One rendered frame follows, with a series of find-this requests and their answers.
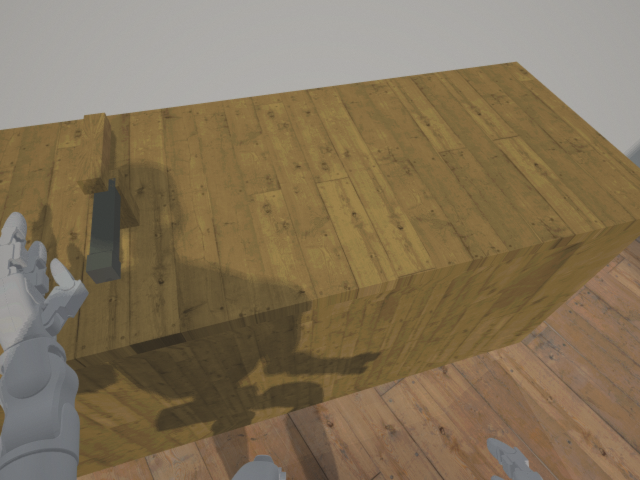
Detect counter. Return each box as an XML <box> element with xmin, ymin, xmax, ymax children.
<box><xmin>0</xmin><ymin>62</ymin><xmax>640</xmax><ymax>477</ymax></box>

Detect robot left shin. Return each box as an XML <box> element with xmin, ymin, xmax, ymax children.
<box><xmin>254</xmin><ymin>455</ymin><xmax>274</xmax><ymax>463</ymax></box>

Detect left robot hand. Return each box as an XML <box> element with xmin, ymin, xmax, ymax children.
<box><xmin>0</xmin><ymin>212</ymin><xmax>89</xmax><ymax>352</ymax></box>

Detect right robot hand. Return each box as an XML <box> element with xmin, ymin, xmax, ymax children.
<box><xmin>487</xmin><ymin>438</ymin><xmax>543</xmax><ymax>480</ymax></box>

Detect tap lever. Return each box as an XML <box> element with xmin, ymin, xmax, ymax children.
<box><xmin>86</xmin><ymin>178</ymin><xmax>121</xmax><ymax>284</ymax></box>

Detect robot left forearm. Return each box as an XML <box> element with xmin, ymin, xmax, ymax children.
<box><xmin>0</xmin><ymin>337</ymin><xmax>80</xmax><ymax>480</ymax></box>

